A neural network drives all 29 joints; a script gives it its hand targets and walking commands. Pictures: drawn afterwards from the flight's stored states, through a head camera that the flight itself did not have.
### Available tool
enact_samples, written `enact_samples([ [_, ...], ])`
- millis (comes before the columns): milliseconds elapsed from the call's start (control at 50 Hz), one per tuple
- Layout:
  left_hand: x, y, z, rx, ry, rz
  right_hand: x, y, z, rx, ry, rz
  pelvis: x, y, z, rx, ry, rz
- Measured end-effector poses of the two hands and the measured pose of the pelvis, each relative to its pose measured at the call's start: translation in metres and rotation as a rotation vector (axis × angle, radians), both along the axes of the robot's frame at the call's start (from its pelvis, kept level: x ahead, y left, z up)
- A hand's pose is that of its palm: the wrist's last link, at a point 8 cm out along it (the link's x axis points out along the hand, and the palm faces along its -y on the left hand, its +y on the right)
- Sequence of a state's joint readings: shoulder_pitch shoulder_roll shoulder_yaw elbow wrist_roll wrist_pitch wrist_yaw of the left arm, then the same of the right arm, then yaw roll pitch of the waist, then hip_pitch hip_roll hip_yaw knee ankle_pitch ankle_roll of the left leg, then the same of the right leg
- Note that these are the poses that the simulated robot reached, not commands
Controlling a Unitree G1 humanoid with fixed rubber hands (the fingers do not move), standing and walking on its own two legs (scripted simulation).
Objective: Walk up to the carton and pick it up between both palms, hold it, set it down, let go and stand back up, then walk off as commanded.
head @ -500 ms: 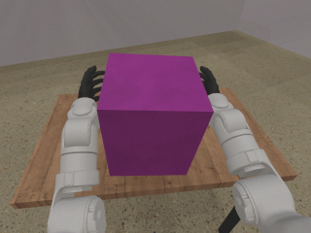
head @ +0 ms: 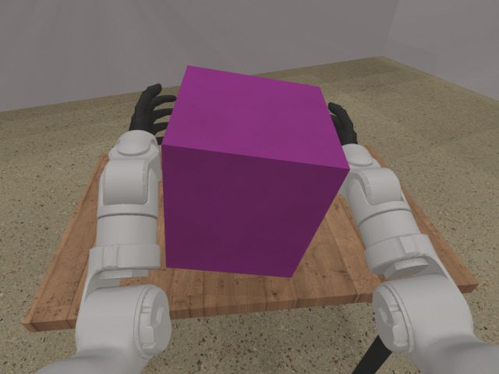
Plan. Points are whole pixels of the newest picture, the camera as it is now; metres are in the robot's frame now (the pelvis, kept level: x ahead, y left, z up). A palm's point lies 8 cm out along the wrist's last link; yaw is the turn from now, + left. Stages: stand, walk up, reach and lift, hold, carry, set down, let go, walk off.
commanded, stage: reach and lift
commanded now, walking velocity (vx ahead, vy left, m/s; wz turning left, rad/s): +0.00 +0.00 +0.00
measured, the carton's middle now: (242, 177) +0.39 +0.01 +0.18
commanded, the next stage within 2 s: hold in 0.88 s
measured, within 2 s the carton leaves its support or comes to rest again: neither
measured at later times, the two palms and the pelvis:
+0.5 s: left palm (138, 118) +0.38 +0.16 +0.28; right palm (350, 135) +0.38 -0.14 +0.26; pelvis +0.00 +0.00 +0.00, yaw +0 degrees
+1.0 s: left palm (137, 118) +0.38 +0.16 +0.28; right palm (348, 135) +0.38 -0.14 +0.25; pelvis +0.00 +0.00 +0.00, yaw +0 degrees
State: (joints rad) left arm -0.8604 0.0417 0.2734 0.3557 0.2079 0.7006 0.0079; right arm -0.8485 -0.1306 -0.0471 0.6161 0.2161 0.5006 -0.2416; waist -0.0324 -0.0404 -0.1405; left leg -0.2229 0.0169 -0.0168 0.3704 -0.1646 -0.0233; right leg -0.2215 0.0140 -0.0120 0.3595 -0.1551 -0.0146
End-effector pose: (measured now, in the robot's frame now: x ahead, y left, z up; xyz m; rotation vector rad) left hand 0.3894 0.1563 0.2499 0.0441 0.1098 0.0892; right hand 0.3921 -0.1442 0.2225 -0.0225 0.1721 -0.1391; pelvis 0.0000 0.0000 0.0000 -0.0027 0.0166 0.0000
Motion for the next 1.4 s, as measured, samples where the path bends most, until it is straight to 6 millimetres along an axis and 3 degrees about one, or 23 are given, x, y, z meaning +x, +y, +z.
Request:
enact_samples([
  [160, 0.001, -0.003, -0.003, -0.009, 0.017, -0.01, -0.002, -0.003, 0.002, 0.001, 0.016, -0.01, 0.001, 0.0, 0.0, 0.0, 0.002, 0.0],
  [480, -0.009, 0.001, 0.033, -0.014, -0.031, -0.007, -0.01, 0.001, 0.034, 0.011, -0.033, -0.01, -0.001, 0.0, 0.0, 0.0, -0.002, 0.0],
  [940, -0.007, 0.001, 0.031, -0.012, 0.007, -0.006, -0.008, 0.001, 0.03, 0.025, 0.003, -0.007, 0.001, 0.0, 0.0, 0.0, 0.001, 0.0],
  [1400, -0.022, 0.001, 0.045, -0.026, 0.0, -0.001, -0.022, 0.0, 0.052, 0.028, -0.005, -0.009, -0.003, 0.0, 0.0, 0.0, -0.006, 0.0],
])
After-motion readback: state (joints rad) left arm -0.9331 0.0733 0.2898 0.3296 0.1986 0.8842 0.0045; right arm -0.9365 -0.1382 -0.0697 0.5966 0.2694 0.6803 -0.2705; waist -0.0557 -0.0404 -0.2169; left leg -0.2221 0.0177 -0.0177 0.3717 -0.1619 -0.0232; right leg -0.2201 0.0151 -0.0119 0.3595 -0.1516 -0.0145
